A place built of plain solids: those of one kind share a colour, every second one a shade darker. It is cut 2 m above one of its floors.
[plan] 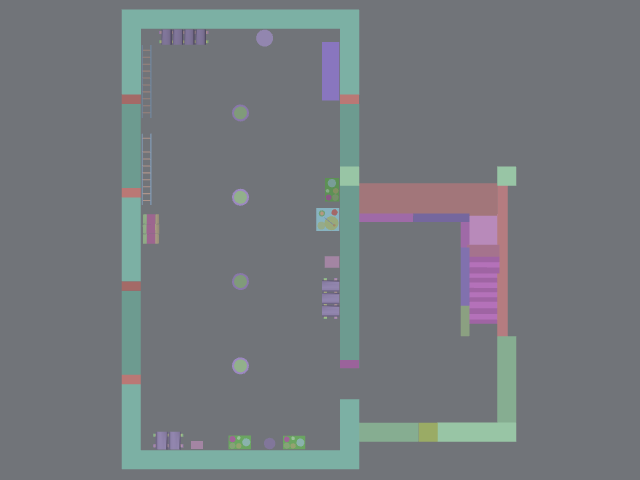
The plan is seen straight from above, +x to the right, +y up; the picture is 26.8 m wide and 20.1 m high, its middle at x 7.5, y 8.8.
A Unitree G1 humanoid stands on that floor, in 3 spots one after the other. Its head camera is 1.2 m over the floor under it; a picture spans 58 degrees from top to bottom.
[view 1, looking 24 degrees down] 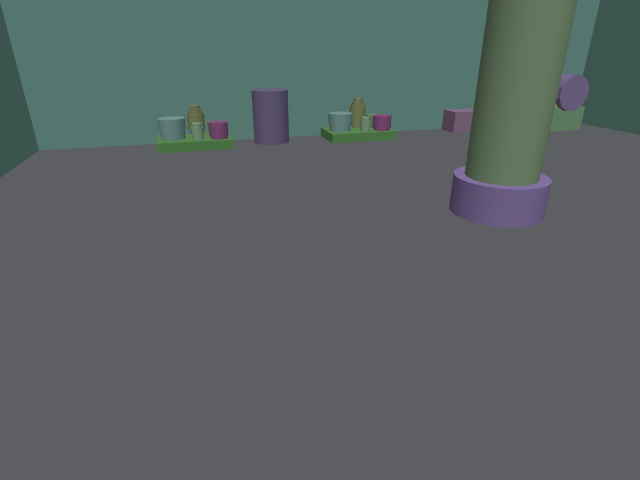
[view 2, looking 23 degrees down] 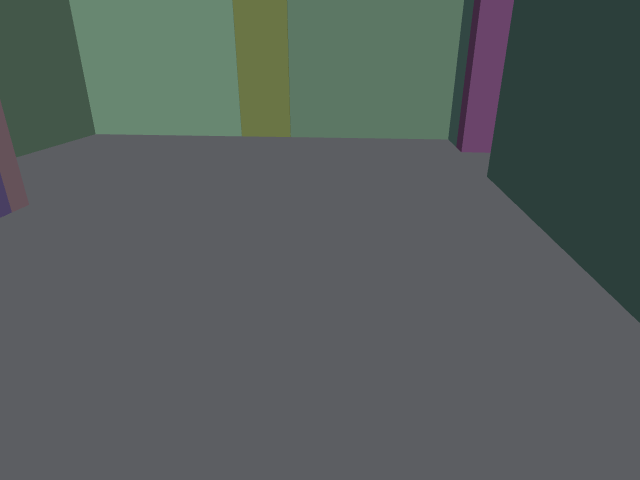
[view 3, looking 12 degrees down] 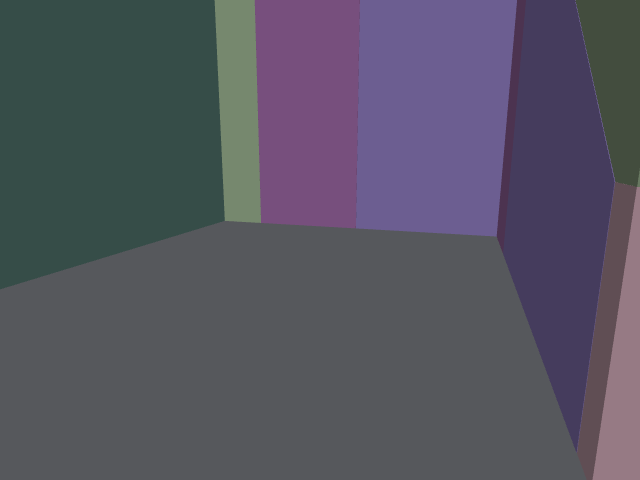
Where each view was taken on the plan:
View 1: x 6.42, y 6.28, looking -106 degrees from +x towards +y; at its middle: ground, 2.95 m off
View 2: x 10.54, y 8.15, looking -85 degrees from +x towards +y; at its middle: ground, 3.07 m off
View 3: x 12.89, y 3.21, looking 108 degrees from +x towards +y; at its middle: ground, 5.77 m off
